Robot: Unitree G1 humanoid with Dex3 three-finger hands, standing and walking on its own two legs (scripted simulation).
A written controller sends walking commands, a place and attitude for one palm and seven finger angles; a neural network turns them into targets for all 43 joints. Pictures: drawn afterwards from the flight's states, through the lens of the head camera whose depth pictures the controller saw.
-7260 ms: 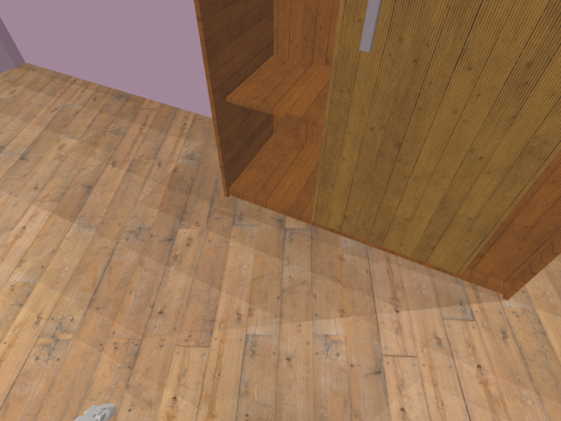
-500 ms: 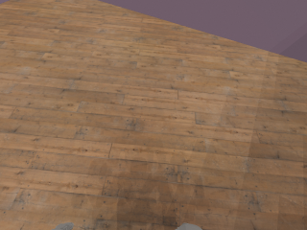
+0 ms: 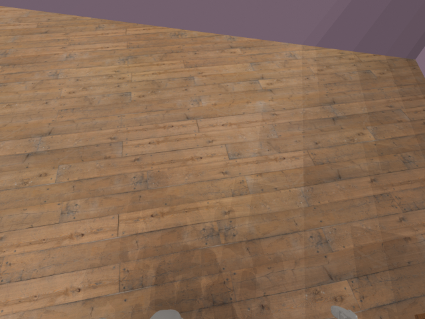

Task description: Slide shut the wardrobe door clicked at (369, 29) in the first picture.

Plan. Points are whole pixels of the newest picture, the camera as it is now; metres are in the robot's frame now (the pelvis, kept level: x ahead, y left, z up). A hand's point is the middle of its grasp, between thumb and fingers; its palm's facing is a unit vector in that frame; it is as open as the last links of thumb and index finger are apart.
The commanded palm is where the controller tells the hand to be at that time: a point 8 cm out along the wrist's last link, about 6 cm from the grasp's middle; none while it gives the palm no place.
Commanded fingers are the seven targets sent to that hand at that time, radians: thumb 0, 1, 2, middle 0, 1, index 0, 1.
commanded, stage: turn to face it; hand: right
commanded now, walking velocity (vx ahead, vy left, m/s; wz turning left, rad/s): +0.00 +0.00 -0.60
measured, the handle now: out of the picture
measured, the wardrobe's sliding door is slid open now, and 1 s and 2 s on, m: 0.45 0.45 0.45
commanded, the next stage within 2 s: none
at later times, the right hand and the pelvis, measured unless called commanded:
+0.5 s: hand out of the picture -0.04 -0.21 -0.18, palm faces +0.35 +0.90 -0.25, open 7.4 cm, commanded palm none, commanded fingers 0.00 -0.90 -0.90 0.20 0.30 0.20 0.30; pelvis -0.01 +0.00 -0.01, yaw -19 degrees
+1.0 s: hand out of the picture +0.00 -0.22 -0.14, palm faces +0.55 +0.78 -0.30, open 7.4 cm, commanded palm none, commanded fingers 0.00 -0.90 -0.90 0.20 0.30 0.20 0.30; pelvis +0.00 +0.03 -0.01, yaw -36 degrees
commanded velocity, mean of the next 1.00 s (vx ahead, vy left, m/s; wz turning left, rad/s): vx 0.00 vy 0.00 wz -0.60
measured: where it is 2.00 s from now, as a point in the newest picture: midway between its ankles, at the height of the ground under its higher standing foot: outside the picture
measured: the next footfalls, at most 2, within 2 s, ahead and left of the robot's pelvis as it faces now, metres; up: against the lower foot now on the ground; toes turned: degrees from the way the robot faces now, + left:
left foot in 0.06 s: +0.05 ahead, +0.13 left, +0.00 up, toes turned +0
right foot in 0.50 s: -0.01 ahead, -0.12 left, +0.00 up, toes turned -25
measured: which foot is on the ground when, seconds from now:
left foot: up 0.00-0.04, down 0.06-0.50, up 0.52-0.94, down 0.96-1.00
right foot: down 0.00-0.06, up 0.08-0.48, down 0.50-0.96, up 0.98-1.00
